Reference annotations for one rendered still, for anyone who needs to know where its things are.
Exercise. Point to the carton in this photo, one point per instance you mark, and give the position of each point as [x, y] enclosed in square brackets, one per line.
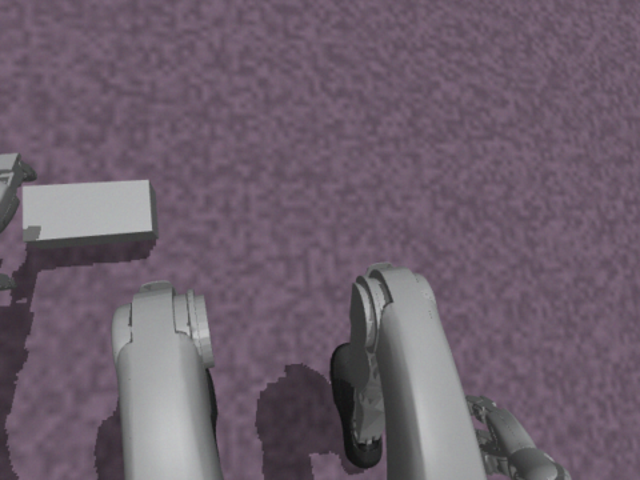
[67, 215]

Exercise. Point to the right robot arm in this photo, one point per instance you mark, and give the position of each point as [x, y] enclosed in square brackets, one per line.
[534, 464]

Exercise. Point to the right robot foot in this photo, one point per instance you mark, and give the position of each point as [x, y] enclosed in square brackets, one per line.
[361, 455]

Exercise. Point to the left robot hand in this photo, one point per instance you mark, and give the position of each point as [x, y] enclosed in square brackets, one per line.
[13, 171]

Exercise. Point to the right robot hand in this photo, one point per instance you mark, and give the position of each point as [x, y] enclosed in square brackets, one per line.
[506, 435]

